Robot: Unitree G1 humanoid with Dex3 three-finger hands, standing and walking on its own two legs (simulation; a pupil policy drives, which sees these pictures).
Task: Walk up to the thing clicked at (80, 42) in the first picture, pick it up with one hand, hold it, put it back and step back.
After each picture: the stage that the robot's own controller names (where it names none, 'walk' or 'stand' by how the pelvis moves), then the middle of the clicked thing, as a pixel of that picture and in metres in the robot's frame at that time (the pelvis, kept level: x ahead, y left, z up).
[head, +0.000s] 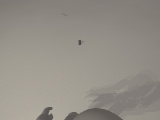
stand; (79, 42) +1.67 +0.35 -0.72
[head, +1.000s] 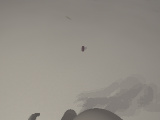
walk; (82, 48) +1.53 +0.17 -0.70
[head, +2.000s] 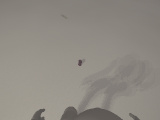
walk; (80, 62) +0.96 +0.16 -0.71
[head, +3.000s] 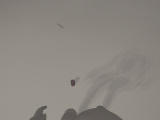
walk; (72, 83) +0.58 +0.22 -0.71
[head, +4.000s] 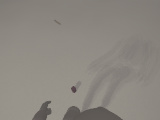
stand; (73, 89) +0.40 +0.21 -0.70
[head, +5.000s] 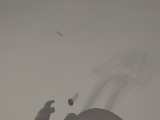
stand; (70, 102) +0.33 +0.23 -0.72
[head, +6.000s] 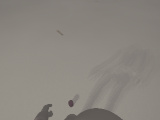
stand; (71, 103) +0.30 +0.22 -0.72
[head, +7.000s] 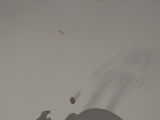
stand; (72, 100) +0.33 +0.23 -0.72
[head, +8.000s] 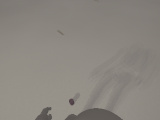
stand; (71, 102) +0.32 +0.23 -0.73
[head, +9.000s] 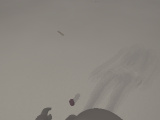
stand; (71, 102) +0.32 +0.23 -0.73
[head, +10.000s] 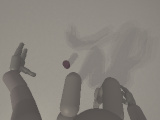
go down; (66, 64) +0.40 +0.22 -0.36
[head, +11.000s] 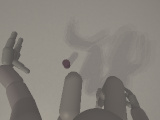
go down; (66, 64) +0.41 +0.22 -0.31
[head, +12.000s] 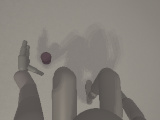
close in; (46, 58) +0.40 +0.25 -0.23
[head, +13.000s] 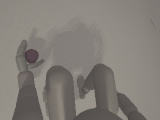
close; (31, 57) +0.40 +0.26 -0.22
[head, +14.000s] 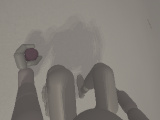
lift; (31, 55) +0.40 +0.26 -0.22
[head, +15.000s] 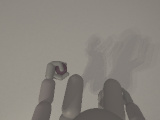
lift; (61, 71) +0.31 +0.22 -0.05
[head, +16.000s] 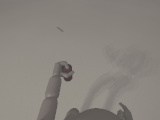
hold; (67, 73) +0.33 +0.18 +0.04
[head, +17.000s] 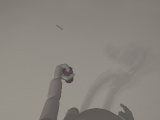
hold; (68, 75) +0.33 +0.17 +0.00
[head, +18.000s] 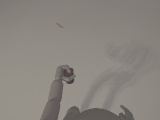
crouch; (69, 76) +0.32 +0.17 -0.01
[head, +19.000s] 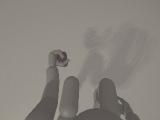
crouch; (62, 60) +0.41 +0.20 -0.10
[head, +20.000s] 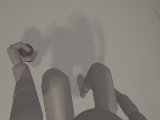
lower; (27, 54) +0.42 +0.26 -0.23
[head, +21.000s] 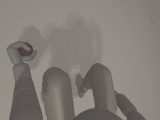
lower; (26, 52) +0.42 +0.27 -0.23
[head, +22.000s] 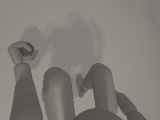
lower; (27, 52) +0.42 +0.27 -0.23
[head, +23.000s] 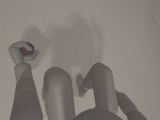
lower; (28, 52) +0.42 +0.27 -0.23
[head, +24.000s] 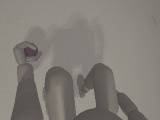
loosen; (31, 53) +0.41 +0.26 -0.23
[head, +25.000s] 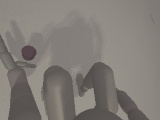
withdraw; (28, 53) +0.40 +0.26 -0.23
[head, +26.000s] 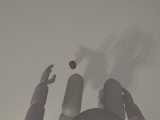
walk; (72, 65) +0.43 +0.20 -0.37
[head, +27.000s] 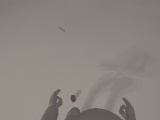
stand; (73, 98) +0.36 +0.19 -0.66
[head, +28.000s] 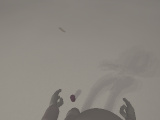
stand; (72, 98) +0.36 +0.20 -0.67
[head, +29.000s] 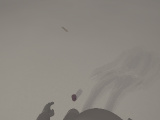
stand; (74, 97) +0.36 +0.19 -0.70
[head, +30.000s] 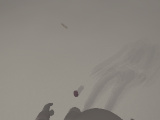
walk; (75, 93) +0.38 +0.19 -0.72
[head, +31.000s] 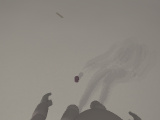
walk; (76, 79) +0.54 +0.15 -0.71
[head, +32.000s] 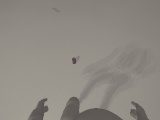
walk; (74, 60) +0.85 +0.30 -0.69
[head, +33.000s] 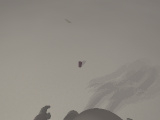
stand; (80, 64) +0.98 +0.22 -0.71
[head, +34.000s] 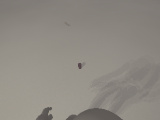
stand; (79, 66) +0.98 +0.23 -0.73
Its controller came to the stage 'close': yes
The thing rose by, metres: 0.71
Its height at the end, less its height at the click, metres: +0.00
